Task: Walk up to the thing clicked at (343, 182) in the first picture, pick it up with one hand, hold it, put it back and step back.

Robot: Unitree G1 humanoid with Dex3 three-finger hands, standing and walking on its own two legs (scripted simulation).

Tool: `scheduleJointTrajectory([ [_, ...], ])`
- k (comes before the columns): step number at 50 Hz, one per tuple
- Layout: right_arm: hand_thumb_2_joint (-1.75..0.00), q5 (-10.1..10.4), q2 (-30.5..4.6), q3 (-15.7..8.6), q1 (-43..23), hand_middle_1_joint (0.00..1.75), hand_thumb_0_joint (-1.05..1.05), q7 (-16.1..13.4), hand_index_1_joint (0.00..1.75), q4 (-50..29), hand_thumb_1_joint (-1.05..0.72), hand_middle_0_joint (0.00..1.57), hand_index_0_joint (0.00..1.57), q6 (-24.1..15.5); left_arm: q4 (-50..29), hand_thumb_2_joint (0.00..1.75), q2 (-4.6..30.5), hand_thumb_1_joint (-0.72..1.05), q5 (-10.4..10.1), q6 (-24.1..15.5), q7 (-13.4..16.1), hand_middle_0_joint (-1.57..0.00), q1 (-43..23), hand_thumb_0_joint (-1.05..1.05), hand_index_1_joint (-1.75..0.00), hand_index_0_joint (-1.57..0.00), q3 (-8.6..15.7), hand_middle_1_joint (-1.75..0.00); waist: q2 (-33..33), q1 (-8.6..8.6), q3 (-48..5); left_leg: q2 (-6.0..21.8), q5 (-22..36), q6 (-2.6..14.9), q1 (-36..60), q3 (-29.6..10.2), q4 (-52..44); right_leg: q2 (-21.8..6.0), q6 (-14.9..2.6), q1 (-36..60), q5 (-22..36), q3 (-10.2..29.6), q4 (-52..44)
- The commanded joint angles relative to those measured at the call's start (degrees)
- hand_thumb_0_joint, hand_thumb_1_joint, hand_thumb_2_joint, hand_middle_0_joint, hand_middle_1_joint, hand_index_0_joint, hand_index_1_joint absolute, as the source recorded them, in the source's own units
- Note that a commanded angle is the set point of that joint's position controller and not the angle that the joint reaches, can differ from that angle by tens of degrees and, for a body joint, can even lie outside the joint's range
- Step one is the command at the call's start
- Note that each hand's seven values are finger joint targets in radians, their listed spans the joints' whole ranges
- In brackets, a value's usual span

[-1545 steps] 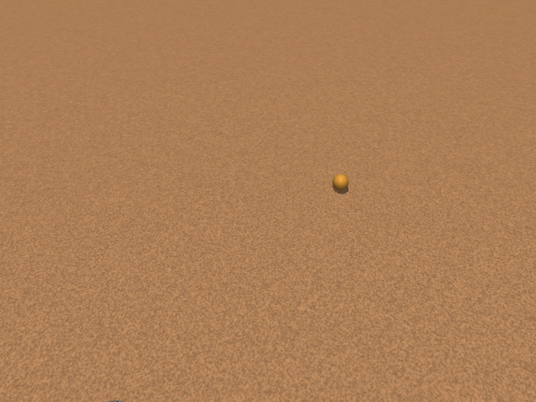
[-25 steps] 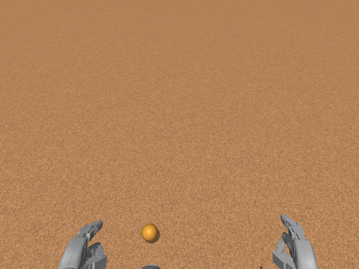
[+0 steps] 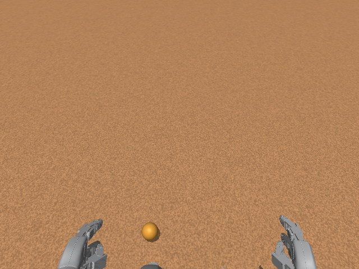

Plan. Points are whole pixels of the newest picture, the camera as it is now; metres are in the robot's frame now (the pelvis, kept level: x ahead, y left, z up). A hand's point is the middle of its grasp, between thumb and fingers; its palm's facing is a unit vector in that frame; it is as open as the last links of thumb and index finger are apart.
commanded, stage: home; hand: left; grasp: from above
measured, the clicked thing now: (149, 231) +0.41 +0.17 -0.67
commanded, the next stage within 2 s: stand in 0.50 s
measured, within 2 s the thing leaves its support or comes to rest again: neither
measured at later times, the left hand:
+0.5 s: hand (106, 255) +0.17 +0.18 -0.04, palm faces +0.03 -0.98 -0.21, open 7.4 cm
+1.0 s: hand out of the picture +0.08 +0.24 -0.11, palm faces +0.05 -0.94 -0.34, open 7.4 cm
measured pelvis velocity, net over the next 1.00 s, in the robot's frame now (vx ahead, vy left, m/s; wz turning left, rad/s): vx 0.00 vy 0.00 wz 0.02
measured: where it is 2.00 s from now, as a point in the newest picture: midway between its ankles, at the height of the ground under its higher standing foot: outside the picture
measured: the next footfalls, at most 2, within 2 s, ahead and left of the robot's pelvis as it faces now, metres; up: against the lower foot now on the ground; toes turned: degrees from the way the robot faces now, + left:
none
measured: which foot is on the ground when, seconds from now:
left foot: down 0.00-1.00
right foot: down 0.00-1.00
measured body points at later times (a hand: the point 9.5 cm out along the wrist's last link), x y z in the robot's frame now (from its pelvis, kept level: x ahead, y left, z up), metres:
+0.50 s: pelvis +0.01 +0.00 +0.00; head +0.03 +0.00 +0.45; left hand +0.17 +0.23 -0.03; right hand +0.17 -0.25 -0.06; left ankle +0.02 +0.12 -0.68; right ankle +0.00 -0.14 -0.68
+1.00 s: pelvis +0.00 +0.00 +0.04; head +0.02 +0.01 +0.49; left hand +0.08 +0.29 -0.09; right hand +0.10 -0.28 -0.08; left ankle +0.02 +0.12 -0.68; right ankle +0.00 -0.14 -0.68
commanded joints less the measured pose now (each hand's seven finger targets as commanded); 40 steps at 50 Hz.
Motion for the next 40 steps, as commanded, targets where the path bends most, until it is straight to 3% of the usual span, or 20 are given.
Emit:
scheduleJointTrajectory([
  [1, -0.9, -0.26, -6.93, -3.04, -4.24, 0.3, 0.0, -0.71, 0.3, -9.32, -0.9, 0.2, 0.2, -3.55, -11.43, 0.9, 5.85, 0.9, 0.06, -2.66, 0.46, -0.2, -1.2, 0.0, -0.3, -0.2, 3.9, -0.3, 0.23, 0.21, -5.03, -1.12, 9.04, 1.29, 7.04, 1.56, -10.19, 1.81, -1.52, 0.8, 8.39, -2.07, -9.17],
  [9, -0.9, -0.35, -6.93, -3.22, -3.54, 0.3, 0.0, -0.73, 0.3, -8.81, -0.9, 0.2, 0.2, -3.21, -13.01, 0.9, 6.76, 0.9, 0.01, -3.31, 0.67, -0.2, -2.18, 0.0, -0.3, -0.2, 4.5, -0.3, 0.69, 0.15, -6.23, -1.23, 12.34, 1.3, 7.69, 1.91, -9.02, 1.7, -1.39, 1.65, 11.71, -1.8, -8.57],
  [11, -0.9, -0.28, -6.97, -3.13, -3.79, 0.3, 0.0, -0.65, 0.3, -9.15, -0.9, 0.2, 0.2, -3.09, -9.49, 0.9, 4.83, 0.9, 0.0, -2.93, 0.39, -0.2, 0.22, 0.0, -0.3, -0.2, 3.01, -0.3, -0.43, 0.11, -5.31, -1.08, 12.67, 1.28, 7.36, 1.61, -9.24, 1.81, -1.43, 1.32, 11.83, -2.01, -8.47],
  [15, -0.9, -0.23, -7.03, -3.28, -3.71, 0.3, 0.0, -0.61, 0.3, -9.06, -0.9, 0.2, 0.2, -2.82, -12.87, 0.9, 7.0, 0.9, 0.14, -3.01, 0.64, -0.2, -2.0, 0.0, -0.3, -0.2, 4.16, -0.3, 0.19, 0.14, -6.42, -1.23, 13.82, 1.37, 7.97, 1.94, -8.74, 1.62, -1.29, 1.76, 13.28, -1.74, -8.69],
  [19, -0.9, -0.24, -7.01, -3.06, -3.97, 0.3, 0.0, -0.51, 0.3, -9.14, -0.9, 0.2, 0.2, -2.74, -8.49, 0.9, 4.61, 0.9, 0.09, -2.43, 0.42, -0.2, 0.48, 0.0, -0.3, -0.2, 2.63, -0.3, 0.02, 0.06, -4.08, -1.1, 12.6, 1.28, 7.06, 1.43, -9.53, 1.76, -1.46, 1.09, 11.87, -2.05, -8.53],
  [22, -0.9, -0.17, -7.26, -3.43, -3.9, 0.3, 0.0, -0.33, 0.3, -9.47, -0.9, 0.2, 0.2, -2.57, -11.64, 0.9, 6.23, 0.9, 0.01, -2.63, 0.55, -0.2, -0.89, 0.0, -0.3, -0.2, 4.3, -0.3, 1.24, 0.48, -5.76, -0.99, 12.9, 1.07, 7.79, 1.34, -9.84, 1.86, -1.6, 1.59, 11.87, -2.17, -8.13],
  [25, -0.9, -0.23, -7.1, -3.31, -3.86, 0.3, 0.0, -0.24, 0.3, -9.66, -0.9, 0.2, 0.2, -2.43, -10.86, 0.9, 5.37, 0.9, -0.06, -2.72, 0.4, -0.2, 0.02, 0.0, -0.3, -0.2, 3.2, -0.3, -0.13, -0.01, -6.11, -1.01, 14.37, 1.23, 7.97, 1.46, -9.05, 1.89, -1.43, 1.94, 13.35, -2.15, -8.03],
  [26, -0.9, -0.26, -7.06, -3.41, -3.67, 0.3, 0.0, -0.31, 0.3, -9.69, -0.9, 0.2, 0.2, -2.42, -11.66, 0.9, 6.09, 0.9, 0.03, -2.94, 0.71, -0.2, -0.74, 0.0, -0.3, -0.2, 4.27, -0.3, 0.2, 0.11, -6.66, -1.08, 14.21, 1.19, 7.87, 1.68, -8.9, 1.8, -1.52, 1.84, 13.31, -2.01, -7.99],
  [27, -0.9, -0.23, -7.1, -3.32, -3.64, 0.3, 0.0, -0.29, 0.3, -9.71, -0.9, 0.2, 0.2, -2.34, -10.55, 0.9, 5.5, 0.9, 0.03, -2.82, 0.51, -0.2, -0.61, 0.0, -0.3, -0.2, 3.34, -0.3, 0.19, -0.03, -5.98, -1.14, 14.01, 1.26, 7.69, 1.63, -8.84, 1.69, -1.46, 1.67, 13.2, -1.95, -8.12],
  [29, -0.9, -0.26, -7.03, -3.36, -3.76, 0.3, 0.0, -0.36, 0.3, -9.6, -0.9, 0.2, 0.2, -2.34, -11.36, 0.9, 6.13, 0.9, -0.02, -3.0, 0.58, -0.2, -1.39, 0.0, -0.3, -0.2, 3.98, -0.3, 0.14, -0.04, -5.36, -1.15, 12.9, 1.29, 7.39, 1.85, -8.77, 1.71, -1.35, 1.21, 12.32, -1.92, -8.47],
  [30, -0.9, -7.05, -13.33, -5.18, -7.12, 0.3, 0.0, 3.05, 0.3, 5.23, -0.9, 0.2, 0.2, 3.37, 8.74, 0.9, 10.49, 0.9, 6.86, -15.09, 2.7, -0.2, -17.65, 0.0, -0.3, -0.2, 3.42, -0.3, -3.32, 4.5, 7.67, 0.45, 21.53, 4.35, 6.82, -1.24, -14.6, -2.9, -2.61, 13.85, 10.0, 1.16, -10.73],
  [31, -0.9, -7.05, -14.44, -6.29, -7.58, 0.3, 0.0, 5.01, 0.3, 5.81, -0.9, 0.2, 0.2, 5.56, 19.02, 0.9, 11.91, 0.9, 7.06, -18.91, 2.32, -0.2, -13.02, 0.0, -0.3, -0.2, 4.89, -0.3, -7.62, 4.24, 3.15, -0.44, 19.61, 4.88, 9.61, 1.13, -13.72, -4.28, -4.71, 15.26, 8.42, 6.27, -13.9],
  [32, -0.9, -7.31, -13.91, -6.25, -7.9, 0.3, 0.0, 6.15, 0.3, 5.56, -0.9, 0.2, 0.2, 6.47, 21.66, 0.9, 12.36, 0.9, 7.2, -20.86, 2.07, -0.2, -12.72, 0.0, -0.3, -0.2, 4.63, -0.3, -8.83, 3.42, 2.84, -0.72, 17.63, 5.01, 11.47, 1.35, -13.53, -5.4, -5.84, 13.87, 8.08, 8.69, -15.42],
  [33, -0.9, -7.45, -13.77, -6.09, -7.6, 0.3, 0.0, 6.86, 0.3, 4.73, -0.9, 0.2, 0.2, 7.15, 23.52, 0.9, 12.42, 0.9, 7.12, -22.04, 1.66, -0.2, -13.36, 0.0, -0.3, -0.2, 4.12, -0.3, -7.81, 2.48, 4.82, -1.33, 17.03, 4.55, 11.24, 1.0, -14.65, -4.54, -6.18, 11.98, 9.77, 8.51, -16.1],
  [35, -0.9, -4.52, -12.09, -5.71, -6.31, 0.3, 0.0, 8.79, 0.3, 7.52, -0.9, 0.2, 0.2, 7.42, 27.9, 0.9, 12.52, 0.9, 6.47, -23.75, 1.2, -0.2, -15.32, 0.0, -0.3, -0.2, 3.62, -0.3, -2.44, 3.18, 1.17, -0.76, 18.1, 4.71, 16.98, 0.09, -17.12, -4.83, -4.67, 16.74, 15.26, 6.19, -13.69],
  [36, -0.9, -4.05, -12.62, -6.16, -7.36, 0.3, 0.0, 9.37, 0.3, 8.58, -0.9, 0.2, 0.2, 7.68, 30.14, 0.9, 12.04, 0.9, 5.98, -23.86, 1.17, -0.2, -14.79, 0.0, -0.3, -0.2, 3.88, -0.3, -3.45, 4.25, 1.74, -0.55, 19.5, 4.64, 19.06, 0.39, -17.39, -4.78, -4.23, 15.83, 15.47, 5.95, -14.38],
  [37, -0.9, -3.48, -12.91, -6.49, -8.0, 0.3, 0.0, 9.74, 0.3, 9.4, -0.9, 0.2, 0.2, 7.91, 32.99, 0.9, 12.07, 0.9, 5.78, -24.09, 1.24, -0.2, -14.88, 0.0, -0.3, -0.2, 4.11, -0.3, -3.92, 4.29, 1.03, -0.38, 21.58, 4.38, 20.45, -0.1, -17.47, -4.53, -3.97, 15.82, 16.47, 5.62, -15.12],
  [40, -0.9, -3.35, -12.69, -6.76, -8.32, 0.3, 0.0, 10.08, 0.3, 11.77, -0.9, 0.2, 0.2, 9.09, 38.95, 0.9, 11.31, 0.9, 5.4, -25.08, 1.39, -0.2, -17.9, 0.0, -0.3, -0.2, 4.1, -0.3, -3.33, 4.01, 2.37, 0.1, 18.26, 4.63, 21.86, -1.45, -20.36, -4.71, -3.23, 16.26, 13.15, 5.4, -17.46],
])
